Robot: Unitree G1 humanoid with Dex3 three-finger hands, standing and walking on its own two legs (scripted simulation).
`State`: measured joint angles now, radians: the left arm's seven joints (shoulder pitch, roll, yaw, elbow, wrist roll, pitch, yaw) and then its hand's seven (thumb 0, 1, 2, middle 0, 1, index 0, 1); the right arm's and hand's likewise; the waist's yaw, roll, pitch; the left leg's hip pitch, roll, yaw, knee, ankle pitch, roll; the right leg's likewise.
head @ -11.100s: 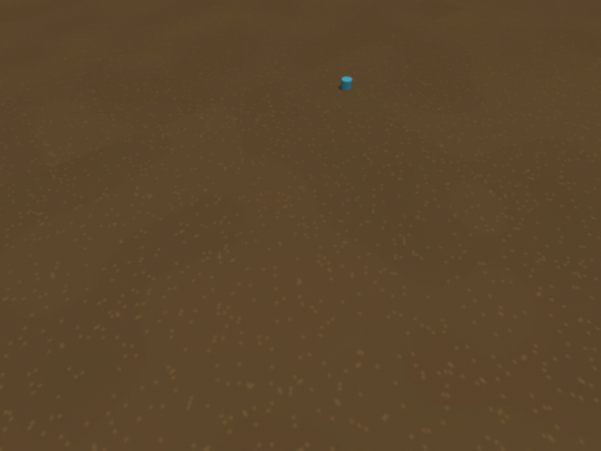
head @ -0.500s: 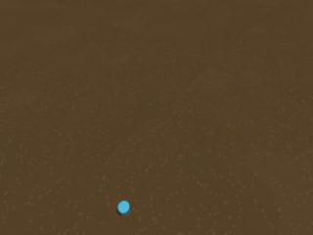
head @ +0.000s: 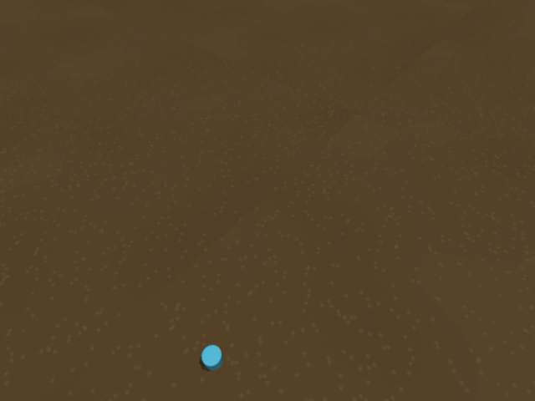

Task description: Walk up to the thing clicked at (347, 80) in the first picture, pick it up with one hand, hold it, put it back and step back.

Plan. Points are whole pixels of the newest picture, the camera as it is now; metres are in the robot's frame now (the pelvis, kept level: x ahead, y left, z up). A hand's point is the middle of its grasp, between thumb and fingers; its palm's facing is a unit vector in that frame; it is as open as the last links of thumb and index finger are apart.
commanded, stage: stand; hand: left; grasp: from above
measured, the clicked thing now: (212, 357) +0.38 +0.24 -0.75
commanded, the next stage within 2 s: rise first in 0.02 s
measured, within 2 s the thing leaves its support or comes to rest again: neither
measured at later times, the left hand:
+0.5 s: hand out of the picture +0.14 +0.25 -0.19, palm faces -0.09 -0.92 -0.38, open 11.6 cm
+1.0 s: hand out of the picture +0.11 +0.27 -0.28, palm faces -0.26 -0.82 -0.51, open 14.1 cm
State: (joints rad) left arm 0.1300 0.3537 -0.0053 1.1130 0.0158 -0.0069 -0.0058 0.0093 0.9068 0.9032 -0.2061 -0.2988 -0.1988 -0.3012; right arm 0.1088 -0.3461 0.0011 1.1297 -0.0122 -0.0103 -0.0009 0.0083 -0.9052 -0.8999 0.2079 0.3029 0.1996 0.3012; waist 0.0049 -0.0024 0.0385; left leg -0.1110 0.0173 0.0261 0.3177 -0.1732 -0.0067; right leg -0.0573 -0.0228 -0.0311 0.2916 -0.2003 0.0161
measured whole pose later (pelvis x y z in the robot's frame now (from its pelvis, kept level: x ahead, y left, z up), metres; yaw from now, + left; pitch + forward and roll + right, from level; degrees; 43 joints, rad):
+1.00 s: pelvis -0.03 +0.01 -0.14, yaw +0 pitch +23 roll -3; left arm 0.20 0.35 0.13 0.53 0.35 0.11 0.00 0.00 -0.53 0.98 -0.08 -1.08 -0.07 -1.08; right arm 0.14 -0.24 -0.03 0.56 0.00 -0.16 -0.01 0.01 -0.90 -0.90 0.21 0.30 0.20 0.30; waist -0.01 0.00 -0.15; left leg -1.16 0.04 -0.02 1.33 -0.56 0.00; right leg -1.08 -0.02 -0.05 1.29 -0.60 0.01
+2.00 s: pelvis -0.11 +0.01 -0.42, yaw -7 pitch +33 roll -7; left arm -0.67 0.68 0.13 1.20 1.17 -0.29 0.33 0.00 -0.54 1.04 -0.09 -0.96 -0.07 -0.98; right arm 0.10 -0.27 -0.03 0.78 -0.10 -0.06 0.09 0.01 -0.90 -0.90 0.21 0.30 0.20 0.30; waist -0.10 -0.02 -0.10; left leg -2.24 0.05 -0.11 2.28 -0.63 0.01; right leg -2.13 0.01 -0.08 2.23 -0.69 0.02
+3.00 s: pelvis -0.10 +0.00 -0.46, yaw -9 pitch +32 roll -8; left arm -0.78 0.75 0.18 1.36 1.26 -0.28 0.45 0.00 -0.55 1.02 -0.08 -1.01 -0.07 -1.02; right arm 0.08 -0.26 0.01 0.79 -0.17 -0.06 0.13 0.00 -0.91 -0.90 0.21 0.30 0.20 0.30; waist -0.16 -0.05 -0.04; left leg -2.33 0.07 -0.15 2.43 -0.68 0.00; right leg -2.23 0.03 -0.10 2.37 -0.72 0.01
